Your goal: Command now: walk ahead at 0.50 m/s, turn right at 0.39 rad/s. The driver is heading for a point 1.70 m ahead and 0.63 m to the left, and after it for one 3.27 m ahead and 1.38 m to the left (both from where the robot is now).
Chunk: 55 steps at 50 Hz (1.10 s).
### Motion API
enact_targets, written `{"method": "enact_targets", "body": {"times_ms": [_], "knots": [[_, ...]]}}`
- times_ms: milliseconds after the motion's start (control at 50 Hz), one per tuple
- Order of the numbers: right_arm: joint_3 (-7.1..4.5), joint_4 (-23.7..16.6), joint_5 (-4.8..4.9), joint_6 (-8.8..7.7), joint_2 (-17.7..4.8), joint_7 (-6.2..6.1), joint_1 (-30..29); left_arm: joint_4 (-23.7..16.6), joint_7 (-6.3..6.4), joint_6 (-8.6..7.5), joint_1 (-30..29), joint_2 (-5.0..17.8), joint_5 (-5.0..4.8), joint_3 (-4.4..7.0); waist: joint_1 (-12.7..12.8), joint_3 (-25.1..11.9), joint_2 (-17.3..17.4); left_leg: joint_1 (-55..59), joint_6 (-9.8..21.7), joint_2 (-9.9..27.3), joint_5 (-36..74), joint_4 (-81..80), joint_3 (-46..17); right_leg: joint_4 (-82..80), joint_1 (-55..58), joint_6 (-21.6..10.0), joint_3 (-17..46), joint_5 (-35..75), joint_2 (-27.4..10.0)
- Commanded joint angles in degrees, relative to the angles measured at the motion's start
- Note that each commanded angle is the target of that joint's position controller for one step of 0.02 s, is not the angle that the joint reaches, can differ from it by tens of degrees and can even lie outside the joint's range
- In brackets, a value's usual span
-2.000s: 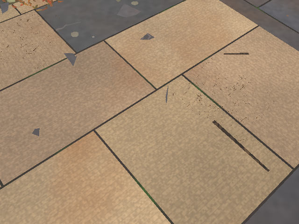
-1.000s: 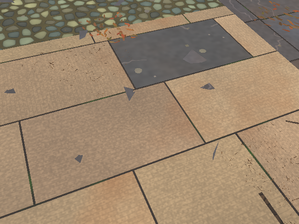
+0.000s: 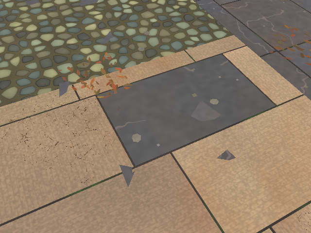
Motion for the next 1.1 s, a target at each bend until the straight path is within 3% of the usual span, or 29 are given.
{"method": "enact_targets", "body": {"times_ms": [20, 80, 160, 220, 240, 260, 280, 300, 320, 340, 360, 380, 420, 500, 600, 700, 760, 780, 800, 820, 840, 860, 880, 900, 920, 940, 1000, 1040, 1100], "knots": [[-1.71, -3.4, 0.05, -1.01, -8.0, -0.81, -4.5, -3.1, -0.46, -0.62, 0.2, 2.0, 0.23, 0.57, 1.5, 1.2, 6.6, -1.7, 6.5, 14.6, 15.3, -9.0, -4.0, -8.1, 0.2, 0.3, 0.3, 10.2, -0.7], [-1.98, -2.1, 0.44, -0.42, -9.4, -1.32, -2.1, -5.4, -1.63, -0.95, -6.1, 0.3, 0.49, -0.19, -1.4, 2.9, 5.4, 1.5, 5.8, 15.6, 15.9, -9.1, -1.0, -16.7, 0.6, -0.4, -3.5, 14.2, -0.3], [-2.3, 1.0, 1.8, 1.5, -10.3, -1.33, 3.0, -9.4, -2.87, -1.13, -12.4, -0.6, 0.66, -0.71, -3.2, 5.1, 4.3, 10.2, 6.3, 18.9, 20.7, -5.7, -1.3, -22.8, -2.9, -2.6, -5.5, 7.1, 0.9], [-2.55, 2.4, 2.81, 2.84, -12.2, -1.38, 2.5, -10.5, -3.32, -1.52, -10.7, 1.2, 0.93, -0.05, 0.6, 2.8, 6.9, 14.0, 6.2, 20.1, 37.9, 0.9, -3.4, -26.2, 3.2, -5.3, -8.7, -2.0, 3.7], [-2.62, 2.7, 2.84, 3.16, -13.0, -1.42, 1.5, -9.3, -3.07, -1.62, -5.8, 3.3, 1.06, 0.94, 3.9, -0.7, 8.1, 13.9, 5.5, 19.2, 46.1, 6.8, -3.3, -27.5, 10.7, -6.4, -10.0, -2.6, 5.6], [-2.23, 2.9, 2.9, 3.41, -12.5, -1.52, 0.2, -6.5, -2.47, -1.78, 3.7, 6.0, 1.01, 2.48, 9.3, -6.1, 7.4, 9.3, 3.8, 16.5, 48.0, 17.4, -1.7, -30.4, 24.9, -8.0, -10.8, 2.7, 7.0], [-1.02, 1.7, 1.95, 2.83, -9.9, -1.47, 0.4, -4.1, -1.36, -1.48, 13.9, 10.7, 1.61, 4.03, 12.9, -14.5, 3.2, -4.9, 1.7, 13.3, 31.7, 34.1, -1.3, -27.2, 45.4, -11.2, -0.9, 7.5, -2.0], [1.37, 1.0, 1.58, 1.62, -1.5, -0.54, 8.4, -3.8, -0.94, -1.49, 14.6, 14.8, 2.2, 4.42, 7.2, -23.1, -10.9, -26.9, -1.8, 1.6, -19.2, 54.8, -4.9, -32.2, 63.5, -20.4, 27.7, -1.1, -17.9], [-0.35, 2.3, 3.29, 0.43, -8.5, -0.2, 3.6, -4.8, -0.77, -1.69, 15.2, 9.2, 2.26, 3.13, 11.3, -25.2, -4.2, -30.8, -1.5, 1.8, -24.0, 60.9, -15.7, -37.9, 61.9, -19.4, 32.7, -3.6, -18.5], [-1.27, -0.2, 4.83, 0.13, -10.5, -0.08, -1.6, -4.5, -0.62, -1.89, 11.2, 7.4, 2.27, 2.37, 10.2, -15.0, -3.7, -35.4, -1.3, 4.7, -19.9, 61.5, -14.6, -39.3, 54.8, -16.5, 22.1, -1.0, -16.8], [-1.02, -0.6, 4.21, 0.11, -9.3, -0.43, -3.8, -4.4, -0.68, -2.15, 7.2, 5.7, 1.93, 1.92, 7.9, -9.6, -0.8, -34.9, -1.3, 7.8, -14.6, 58.0, -13.1, -40.7, 47.0, -14.4, 14.8, 2.6, -14.3], [-1.3, -0.3, 3.18, 0.59, -8.6, -0.75, -4.2, -4.3, -0.88, -2.51, 4.0, 3.7, 1.92, 1.55, 6.0, -6.0, -0.5, -32.9, -1.8, 9.4, -11.0, 55.0, -12.6, -42.9, 40.5, -13.2, 9.7, 4.6, -12.1], [-1.45, 1.2, 3.22, 2.59, -6.6, -1.0, -0.2, -4.0, -1.13, -3.67, 1.0, 1.5, 2.36, 1.25, 2.8, -4.3, -1.6, -26.6, -2.4, 11.1, -6.3, 53.1, -13.1, -47.5, 33.3, -12.3, 3.4, 4.8, -10.0], [-1.29, 0.1, 2.83, 4.54, -4.4, -1.38, -2.3, -1.7, -0.54, -4.76, 0.3, 3.0, 2.62, 2.06, 1.5, 0.2, 0.1, -30.8, -3.7, 11.8, 0.1, 47.2, -13.7, -51.5, 30.5, -11.8, -5.6, 10.2, -9.4], [-0.56, -2.6, 2.15, 3.75, -2.9, 0.16, -10.3, 0.1, 0.6, -4.07, 1.5, 5.1, 2.32, 2.73, 3.9, 2.5, 0.8, -31.5, -3.6, 10.7, 13.2, 30.1, -9.8, -52.5, 33.5, -10.0, -14.2, 11.1, -7.9], [-0.33, -6.7, 2.21, 3.76, -3.2, 1.77, -17.3, 2.6, 0.96, -2.26, 5.0, 7.1, 0.83, 3.61, 6.0, 4.7, 1.1, -34.4, -1.0, 9.3, 9.3, 22.2, -6.1, -49.0, 43.3, -9.1, -17.1, 16.1, -11.2], [-1.63, -7.6, 2.37, 4.17, -5.6, 2.26, -14.0, 2.4, 1.35, -0.97, 3.1, 9.3, 0.08, 4.21, 2.4, 0.8, -1.3, -26.7, 2.2, 4.7, 1.1, 21.7, -1.6, -39.2, 46.6, -7.1, -19.0, 39.7, -11.6], [-2.69, -6.6, 2.58, 4.37, -7.3, 2.18, -8.7, 2.2, 1.46, -0.46, 2.0, 9.9, -0.18, 4.31, -0.8, -2.2, -1.8, -19.8, 3.7, 2.2, -1.0, 21.4, -0.2, -31.2, 45.8, -6.2, -19.8, 46.4, -10.8], [-4.5, -4.4, 2.73, 4.46, -10.3, 1.64, 0.1, 1.9, 1.5, -0.16, 0.8, 9.6, -0.52, 4.02, -5.9, -6.8, -0.5, -6.9, 5.9, -0.5, 2.0, 17.4, 0.0, -19.1, 41.2, -4.3, -21.1, 45.0, -8.5], [-6.57, -2.5, 2.75, 5.08, -15.7, 0.36, 8.3, 1.0, 1.64, -0.61, 1.8, 7.1, 0.86, 2.98, -8.5, -11.4, 6.6, 9.5, 9.1, 5.5, 1.8, 15.2, -12.0, -1.0, 27.2, -1.2, -21.2, 25.4, -5.5], [-6.98, -3.4, 2.82, 4.36, -20.8, 0.27, 5.6, -2.0, 0.84, -2.29, 7.2, -1.6, 2.53, 0.42, -0.3, -16.0, 19.9, 25.9, 20.2, 18.9, -9.3, 8.3, -45.5, 17.7, 2.1, 2.1, -13.0, -26.3, 7.0], [-5.45, -5.1, 2.28, 3.34, -15.8, 0.84, 6.5, -2.8, 0.13, -4.65, 0.5, 3.2, 0.19, 0.83, -4.7, -20.4, 11.8, 28.1, 20.4, 21.6, -14.7, 0.2, -54.8, 22.2, -4.2, 0.7, -0.9, -27.1, 6.9], [-4.59, -4.9, 1.9, 2.48, -12.6, 1.01, 4.4, -4.2, -0.23, -5.86, -4.2, 5.5, -1.7, 1.45, -4.9, -12.6, 9.1, 23.0, 17.6, 20.5, -10.1, -0.7, -46.8, 20.4, -8.4, -0.9, -0.9, -21.4, 4.3], [-4.03, -5.4, 2.27, 2.06, -10.8, 1.0, 0.8, -3.9, 0.16, -6.46, -4.5, 5.1, -0.81, 1.31, -2.2, -8.3, 4.7, 15.0, 15.5, 18.0, -3.8, 0.0, -39.8, 15.5, -6.1, -1.7, -0.8, -16.3, 1.6], [-3.4, -6.2, 2.27, 2.04, -8.6, 0.83, -3.0, -3.1, 0.59, -6.41, -4.2, 5.5, 0.94, 1.75, 0.1, -5.6, 3.7, 7.5, 14.1, 15.6, 2.7, -0.2, -33.9, 10.6, -2.0, -1.3, -0.9, -13.4, -0.1], [-2.87, -7.2, 1.55, 1.96, -7.4, 0.5, -4.9, -2.8, 0.56, -5.78, -3.0, 6.0, 1.51, 2.12, 1.9, -5.2, 5.0, 2.9, 13.7, 14.1, 7.3, -1.2, -31.0, 8.3, 2.0, -0.9, -0.4, -11.2, -1.2], [-3.16, -7.6, 1.75, 1.75, -9.0, -0.51, -4.2, -3.3, 0.54, -3.93, -3.1, 4.1, 2.25, 1.91, 3.0, -3.7, 4.9, -3.3, 13.8, 12.1, 15.8, -3.1, -25.9, 1.0, 4.6, 1.7, -2.1, -7.8, -0.9], [-3.54, -7.1, 1.89, 1.84, -10.5, -1.36, -2.3, -4.8, 0.64, -3.44, -7.2, 2.9, 2.35, 1.43, 1.8, -2.0, 5.2, -5.4, 12.7, 10.5, 17.2, -3.4, -23.3, -6.8, 3.6, 3.3, -3.0, -1.7, 0.3], [-3.56, -6.7, 2.2, 2.47, -10.5, -1.99, -0.2, -6.5, 0.09, -3.68, -13.3, 1.3, 2.02, 0.67, -0.7, -1.1, 7.5, -7.4, 9.8, 7.5, 11.9, -2.4, -20.9, -20.3, 6.8, 3.8, -3.4, 9.2, 3.0]]}}
Velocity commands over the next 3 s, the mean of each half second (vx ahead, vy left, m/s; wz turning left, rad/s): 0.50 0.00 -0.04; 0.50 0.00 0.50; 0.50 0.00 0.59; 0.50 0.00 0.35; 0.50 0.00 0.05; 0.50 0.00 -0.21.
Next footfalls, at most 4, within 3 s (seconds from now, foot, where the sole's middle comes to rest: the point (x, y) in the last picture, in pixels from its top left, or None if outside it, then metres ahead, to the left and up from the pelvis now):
0.26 right None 0.33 -0.16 -0.78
0.82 left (130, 208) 0.61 0.10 -0.78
1.30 right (148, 144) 0.95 0.01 -0.78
1.82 left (74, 137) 1.00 0.40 -0.78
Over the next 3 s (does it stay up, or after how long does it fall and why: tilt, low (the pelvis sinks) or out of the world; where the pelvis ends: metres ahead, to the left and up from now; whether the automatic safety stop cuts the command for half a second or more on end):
stays up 1.41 0.67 -0.01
